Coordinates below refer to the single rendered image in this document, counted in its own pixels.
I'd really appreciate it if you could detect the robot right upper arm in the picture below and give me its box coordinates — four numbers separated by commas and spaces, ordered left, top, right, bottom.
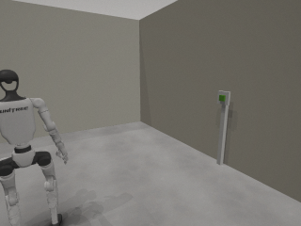
29, 98, 55, 132

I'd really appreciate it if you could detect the button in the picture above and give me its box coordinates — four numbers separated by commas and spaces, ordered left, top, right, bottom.
218, 95, 226, 102

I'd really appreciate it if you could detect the right robot thigh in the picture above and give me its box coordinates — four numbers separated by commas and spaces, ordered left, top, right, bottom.
35, 149, 56, 192

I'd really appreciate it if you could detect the panel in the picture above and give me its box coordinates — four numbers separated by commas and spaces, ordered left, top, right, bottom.
216, 90, 230, 165

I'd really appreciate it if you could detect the robot head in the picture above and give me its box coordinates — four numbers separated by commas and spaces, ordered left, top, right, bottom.
0, 69, 26, 103

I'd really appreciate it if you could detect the robot right hand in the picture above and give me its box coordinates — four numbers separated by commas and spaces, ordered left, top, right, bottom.
55, 147, 69, 165

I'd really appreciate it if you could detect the robot right forearm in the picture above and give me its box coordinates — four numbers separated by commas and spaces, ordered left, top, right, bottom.
49, 121, 65, 150

